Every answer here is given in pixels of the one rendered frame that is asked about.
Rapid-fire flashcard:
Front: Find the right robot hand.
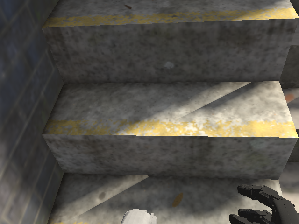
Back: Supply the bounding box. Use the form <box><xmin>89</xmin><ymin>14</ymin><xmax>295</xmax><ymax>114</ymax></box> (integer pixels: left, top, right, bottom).
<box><xmin>229</xmin><ymin>184</ymin><xmax>299</xmax><ymax>224</ymax></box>

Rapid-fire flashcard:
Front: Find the robot left thigh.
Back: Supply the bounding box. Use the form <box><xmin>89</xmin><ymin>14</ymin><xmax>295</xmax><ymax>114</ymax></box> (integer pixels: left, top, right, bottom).
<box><xmin>121</xmin><ymin>209</ymin><xmax>157</xmax><ymax>224</ymax></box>

